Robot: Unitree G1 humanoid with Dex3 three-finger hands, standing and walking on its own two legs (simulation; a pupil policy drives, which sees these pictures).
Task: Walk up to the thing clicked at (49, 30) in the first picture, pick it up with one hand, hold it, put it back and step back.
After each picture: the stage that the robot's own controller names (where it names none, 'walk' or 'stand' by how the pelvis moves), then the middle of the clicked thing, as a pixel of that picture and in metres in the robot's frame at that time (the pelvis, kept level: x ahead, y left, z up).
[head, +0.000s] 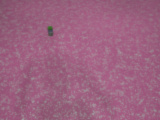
stand; (50, 31) +1.65 +0.37 -0.72
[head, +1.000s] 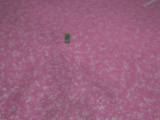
walk; (67, 38) +1.54 +0.13 -0.70
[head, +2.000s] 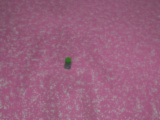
walk; (68, 63) +1.04 +0.07 -0.71
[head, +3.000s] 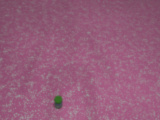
walk; (58, 102) +0.64 +0.13 -0.71
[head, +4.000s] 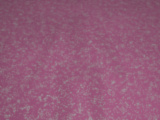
stand; out of the picture +0.42 +0.19 -0.70
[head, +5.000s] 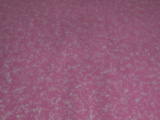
stand; out of the picture +0.38 +0.13 -0.72
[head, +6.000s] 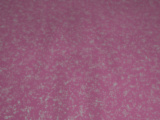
stand; out of the picture +0.37 +0.17 -0.72
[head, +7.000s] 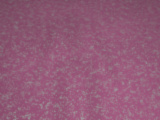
stand; out of the picture +0.36 +0.16 -0.73
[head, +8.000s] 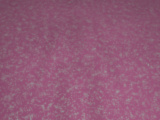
stand; out of the picture +0.36 +0.16 -0.73
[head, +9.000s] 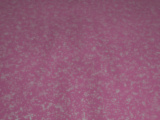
stand; out of the picture +0.35 +0.16 -0.73
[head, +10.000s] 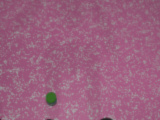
go down; (51, 99) +0.41 +0.14 -0.56
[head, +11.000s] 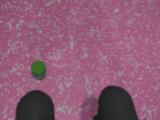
go down; (39, 71) +0.46 +0.16 -0.33
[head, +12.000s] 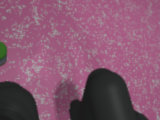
close in; out of the picture +0.45 +0.20 -0.25
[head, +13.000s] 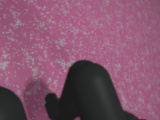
close; out of the picture +0.44 +0.22 -0.23
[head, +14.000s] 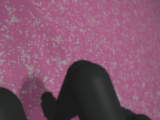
lift; out of the picture +0.43 +0.22 -0.24
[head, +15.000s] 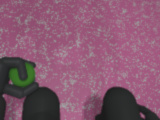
lift; (24, 79) +0.33 +0.20 -0.08
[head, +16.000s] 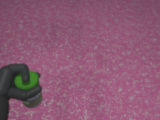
hold; (30, 90) +0.33 +0.17 +0.05
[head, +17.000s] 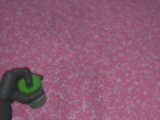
hold; (33, 92) +0.33 +0.17 +0.01
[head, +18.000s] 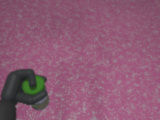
hold; (37, 93) +0.33 +0.16 +0.00
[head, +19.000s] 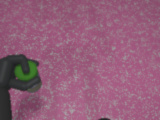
crouch; (29, 77) +0.38 +0.16 -0.06
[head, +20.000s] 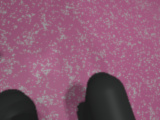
lower; out of the picture +0.50 +0.23 -0.10
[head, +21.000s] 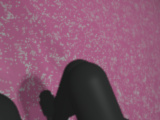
lower; out of the picture +0.45 +0.25 -0.24
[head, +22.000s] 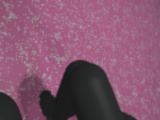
lower; out of the picture +0.45 +0.25 -0.25
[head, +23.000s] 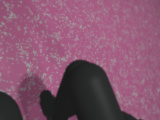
lower; out of the picture +0.45 +0.25 -0.24
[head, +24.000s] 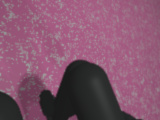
lower; out of the picture +0.45 +0.25 -0.24
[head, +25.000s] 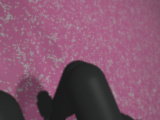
open; out of the picture +0.45 +0.22 -0.25
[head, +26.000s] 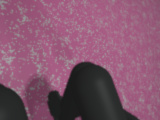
stand; out of the picture +0.44 +0.21 -0.25
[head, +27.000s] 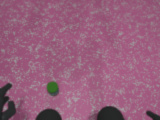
walk; (53, 89) +0.43 +0.14 -0.50
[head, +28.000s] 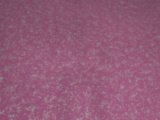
stand; out of the picture +0.39 +0.12 -0.66
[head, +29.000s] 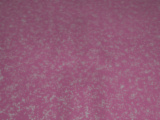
stand; out of the picture +0.39 +0.12 -0.66
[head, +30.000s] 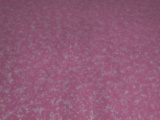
stand; out of the picture +0.41 +0.11 -0.71
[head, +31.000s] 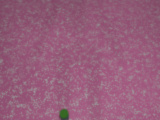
stand; (64, 115) +0.41 +0.11 -0.71
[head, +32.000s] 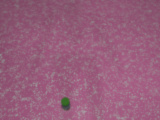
walk; (65, 104) +0.53 +0.15 -0.70
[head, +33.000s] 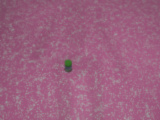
walk; (68, 66) +0.84 +0.11 -0.69
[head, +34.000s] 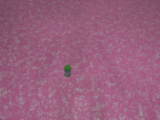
stand; (67, 71) +0.98 +0.14 -0.71
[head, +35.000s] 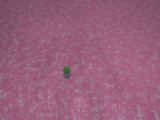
stand; (66, 72) +0.99 +0.14 -0.72
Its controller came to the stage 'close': yes
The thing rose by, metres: 0.72
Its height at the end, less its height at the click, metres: +0.00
